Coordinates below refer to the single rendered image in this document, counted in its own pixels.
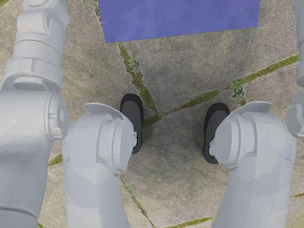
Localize right robot shin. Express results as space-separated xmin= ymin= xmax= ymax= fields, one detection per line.
xmin=209 ymin=101 xmax=297 ymax=164

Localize robot shin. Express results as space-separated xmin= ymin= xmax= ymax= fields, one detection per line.
xmin=61 ymin=103 xmax=137 ymax=162
xmin=209 ymin=101 xmax=297 ymax=164

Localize right robot upper arm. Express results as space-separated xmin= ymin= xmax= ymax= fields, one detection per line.
xmin=285 ymin=89 xmax=304 ymax=143

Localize robot left forearm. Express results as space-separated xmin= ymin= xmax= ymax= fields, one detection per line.
xmin=0 ymin=0 xmax=70 ymax=93

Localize robot right forearm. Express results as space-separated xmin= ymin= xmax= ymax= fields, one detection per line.
xmin=291 ymin=0 xmax=304 ymax=88

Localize carton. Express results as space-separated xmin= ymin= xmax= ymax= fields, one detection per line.
xmin=98 ymin=0 xmax=260 ymax=43

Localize left robot upper arm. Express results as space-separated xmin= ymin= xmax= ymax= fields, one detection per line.
xmin=0 ymin=89 xmax=69 ymax=228

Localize left robot shin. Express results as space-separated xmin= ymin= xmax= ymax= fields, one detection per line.
xmin=61 ymin=103 xmax=137 ymax=162

